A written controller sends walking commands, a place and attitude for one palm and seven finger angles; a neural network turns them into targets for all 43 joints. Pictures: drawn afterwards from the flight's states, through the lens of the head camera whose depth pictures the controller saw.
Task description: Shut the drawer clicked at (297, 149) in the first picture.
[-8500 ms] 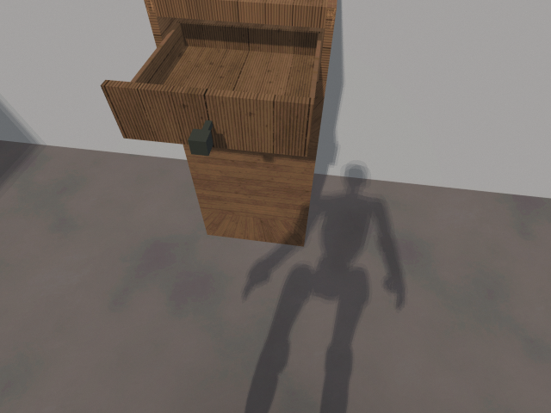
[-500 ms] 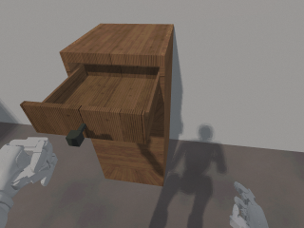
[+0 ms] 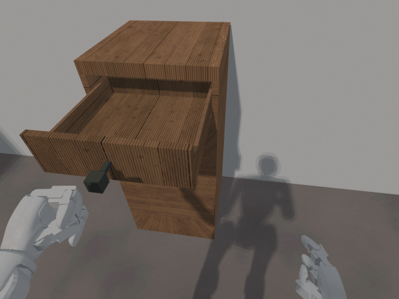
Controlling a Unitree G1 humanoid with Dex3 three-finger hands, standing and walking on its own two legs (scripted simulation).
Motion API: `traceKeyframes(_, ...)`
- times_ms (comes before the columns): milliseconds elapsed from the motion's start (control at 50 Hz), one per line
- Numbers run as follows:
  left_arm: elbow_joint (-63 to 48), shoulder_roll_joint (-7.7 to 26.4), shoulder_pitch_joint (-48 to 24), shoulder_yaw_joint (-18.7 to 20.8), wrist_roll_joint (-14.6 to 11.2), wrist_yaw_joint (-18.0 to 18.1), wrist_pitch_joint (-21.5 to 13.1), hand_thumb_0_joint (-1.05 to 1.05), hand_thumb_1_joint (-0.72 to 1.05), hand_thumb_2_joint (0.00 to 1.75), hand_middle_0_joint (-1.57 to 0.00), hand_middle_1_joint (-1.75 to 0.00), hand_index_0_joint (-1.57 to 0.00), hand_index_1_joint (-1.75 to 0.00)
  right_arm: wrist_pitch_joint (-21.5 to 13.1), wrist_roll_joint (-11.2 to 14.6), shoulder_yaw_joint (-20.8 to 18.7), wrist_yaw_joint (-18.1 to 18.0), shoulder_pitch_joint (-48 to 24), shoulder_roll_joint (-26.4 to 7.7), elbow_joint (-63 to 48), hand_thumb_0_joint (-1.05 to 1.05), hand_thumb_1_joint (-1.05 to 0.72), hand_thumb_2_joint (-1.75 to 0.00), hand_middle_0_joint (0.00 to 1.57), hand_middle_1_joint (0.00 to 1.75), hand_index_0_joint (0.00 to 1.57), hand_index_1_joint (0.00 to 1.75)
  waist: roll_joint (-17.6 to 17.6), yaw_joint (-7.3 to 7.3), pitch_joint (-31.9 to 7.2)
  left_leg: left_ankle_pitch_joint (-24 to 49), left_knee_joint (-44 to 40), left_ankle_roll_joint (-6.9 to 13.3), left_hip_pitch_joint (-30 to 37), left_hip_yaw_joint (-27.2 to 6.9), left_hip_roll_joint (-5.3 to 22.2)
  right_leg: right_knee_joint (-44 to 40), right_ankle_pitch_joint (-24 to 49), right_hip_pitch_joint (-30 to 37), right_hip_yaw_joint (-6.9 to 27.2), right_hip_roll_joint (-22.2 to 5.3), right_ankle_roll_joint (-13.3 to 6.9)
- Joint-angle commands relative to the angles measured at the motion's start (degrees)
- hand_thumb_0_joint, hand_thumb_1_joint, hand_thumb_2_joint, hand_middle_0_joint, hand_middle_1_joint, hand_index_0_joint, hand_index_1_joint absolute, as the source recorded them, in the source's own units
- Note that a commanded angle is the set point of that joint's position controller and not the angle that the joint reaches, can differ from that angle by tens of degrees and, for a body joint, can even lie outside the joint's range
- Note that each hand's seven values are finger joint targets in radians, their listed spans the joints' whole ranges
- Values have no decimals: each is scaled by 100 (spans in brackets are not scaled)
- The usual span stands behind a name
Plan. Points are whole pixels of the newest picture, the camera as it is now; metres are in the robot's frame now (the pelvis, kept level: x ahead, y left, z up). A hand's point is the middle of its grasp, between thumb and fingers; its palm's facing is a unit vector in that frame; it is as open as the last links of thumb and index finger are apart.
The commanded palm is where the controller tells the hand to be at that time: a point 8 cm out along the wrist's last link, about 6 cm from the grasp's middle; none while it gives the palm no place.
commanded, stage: bring the fist close to the handle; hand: left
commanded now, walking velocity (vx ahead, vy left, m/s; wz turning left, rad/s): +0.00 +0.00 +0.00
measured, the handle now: (100, 175) +0.33 +0.26 +0.09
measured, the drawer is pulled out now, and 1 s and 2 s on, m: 0.30 0.30 0.24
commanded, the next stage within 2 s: push the drawer shut in 1.04 s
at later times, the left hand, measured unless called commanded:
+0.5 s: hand (94, 210) +0.24 +0.23 +0.10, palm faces +0.00 -1.00 -0.06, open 3.3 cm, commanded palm +0.21 +0.28 +0.11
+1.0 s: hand (97, 212) +0.25 +0.23 +0.08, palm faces -0.01 -1.00 -0.05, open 3.2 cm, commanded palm +0.22 +0.28 +0.09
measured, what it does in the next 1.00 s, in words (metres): stands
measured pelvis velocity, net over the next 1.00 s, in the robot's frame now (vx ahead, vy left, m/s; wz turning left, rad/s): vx -0.01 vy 0.01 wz -0.01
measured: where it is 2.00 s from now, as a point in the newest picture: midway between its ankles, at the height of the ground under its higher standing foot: outside the picture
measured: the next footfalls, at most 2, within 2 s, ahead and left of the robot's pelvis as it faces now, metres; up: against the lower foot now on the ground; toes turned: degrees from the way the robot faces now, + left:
none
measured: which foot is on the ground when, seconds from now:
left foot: down 0.00-1.00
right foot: down 0.00-1.00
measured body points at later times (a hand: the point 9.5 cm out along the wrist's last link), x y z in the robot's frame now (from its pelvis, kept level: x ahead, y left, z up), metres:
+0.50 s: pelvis +0.00 +0.01 +0.00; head -0.01 +0.00 +0.45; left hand +0.23 +0.28 +0.10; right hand +0.17 -0.23 -0.08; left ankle +0.00 +0.13 -0.73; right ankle -0.01 -0.08 -0.73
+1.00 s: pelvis -0.01 +0.01 -0.01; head +0.00 +0.00 +0.44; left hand +0.24 +0.28 +0.09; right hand +0.16 -0.23 -0.09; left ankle +0.00 +0.13 -0.73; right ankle -0.01 -0.09 -0.73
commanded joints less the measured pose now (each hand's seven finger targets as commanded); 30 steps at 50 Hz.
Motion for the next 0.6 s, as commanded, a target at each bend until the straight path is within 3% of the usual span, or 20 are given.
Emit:
traceKeyframes(0, -983, 975, -775, 533, -53, 187, -499, 0, 90, 90, -140, -160, -140, -160, -268, -5, -278, -33, -762, -583, -911, 0, -90, -90, 20, 30, 20, 30, 23, -29, -155, 1121, -418, 224, 220, -197, -138, -617, 1323, -399, 287, -89, 255)
traceKeyframes(40, -916, 952, -996, 417, -26, 185, -551, 0, 90, 90, -140, -160, -140, -160, -252, -1, -281, -46, -742, -596, -917, 0, -90, -90, 20, 30, 20, 30, 30, -83, -243, 1045, -409, 230, 236, -205, -140, -594, 1222, -429, 279, -96, 258)
traceKeyframes(80, -671, 1033, -1187, 460, -12, 194, -606, 0, 90, 90, -140, -160, -140, -160, -205, -33, -289, -72, -725, -640, -822, 0, -90, -90, 20, 30, 20, 30, -177, -112, -101, 949, -381, 238, 113, -236, -126, -641, 1057, -475, 310, -90, 256)
traceKeyframes(160, -491, 873, -1534, 193, 58, 128, -753, 0, 90, 90, -140, -160, -140, -160, -181, -32, -309, -72, -706, -619, -835, 0, -90, -90, 20, 30, 20, 30, 109, -170, -337, 938, -363, 240, 209, -215, -149, -532, 1034, -501, 260, -111, 243)
traceKeyframes(200, -339, 858, -1615, 154, 91, 157, -828, 0, 90, 90, -140, -160, -140, -160, -156, -60, -329, -67, -657, -635, -783, 0, -90, -90, 20, 30, 20, 30, 23, -179, -404, 950, -346, 243, 158, -229, -153, -516, 1047, -504, 270, -100, 233)
traceKeyframes(220, -217, 895, -1584, 202, 89, 158, -855, 0, 90, 90, -140, -160, -140, -160, -155, -62, -338, -66, -655, -642, -797, 0, -90, -90, 20, 30, 20, 30, -140, -165, -450, 967, -331, 237, 106, -235, -147, -487, 1077, -472, 272, -110, 240)
traceKeyframes(380, 445, 1099, -1916, 396, 150, 216, -1114, 0, 90, 90, -140, -160, -140, -160, 41, -91, -378, -52, -587, -678, -790, 0, -90, -90, 20, 30, 20, 30, -168, -151, -586, 1061, -217, 211, -122, -203, -136, -289, 1134, -515, 277, -97, 213)
traceKeyframes(420, 448, 976, -1863, 307, 139, 182, -1204, 0, 90, 90, -140, -160, -140, -160, 63, -98, -393, -23, -541, -649, -847, 0, -90, -90, 20, 30, 20, 30, 3, -155, -831, 1249, -164, 202, -51, -182, -145, -196, 1378, -487, 272, -107, 200)
traceKeyframes(480, 723, 920, -1954, 225, 134, 144, -1330, 0, 90, 90, -140, -160, -140, -160, 111, -108, -387, -9, -509, -689, -818, 0, -90, -90, 20, 30, 20, 30, -119, -216, -620, 1119, -96, 192, -288, -177, -140, -151, 1278, -622, 274, -86, 201)
traceKeyframes(500, 799, 951, -2039, 248, 125, 135, -1370, 0, 90, 90, -140, -160, -140, -160, 131, -97, -421, -11, -453, -696, -811, 0, -90, -90, 20, 30, 20, 30, -186, -242, -615, 1103, -78, 195, -302, -181, -140, -129, 1260, -695, 275, -73, 210)
traceKeyframes(520, 792, 897, -2011, 197, 123, 103, -1416, 0, 90, 90, -140, -160, -140, -160, 127, -97, -433, -3, -460, -690, -841, 0, -90, -90, 20, 30, 20, 30, 7, -234, -693, 1085, -45, 191, -286, -160, -155, -110, 1248, -710, 301, -91, 203)
traceKeyframes(560, 804, 819, -2132, 73, 141, 85, -1503, 0, 90, 90, -140, -160, -140, -160, 135, -92, -432, 5, -437, -691, -856, 0, -90, -90, 20, 30, 20, 30, 69, -275, -765, 1135, -14, 181, -268, -182, -150, -24, 1284, -757, 263, -84, 195)
traceKeyframes(580, 785, 810, -2214, 51, 159, 112, -1550, 0, 90, 90, -140, -160, -140, -160, 146, -102, -440, 4, -420, -695, -849, 0, -90, -90, 20, 30, 20, 30, -55, -304, -774, 1150, 28, 196, -294, -199, -136, -3, 1292, -778, 269, -67, 193)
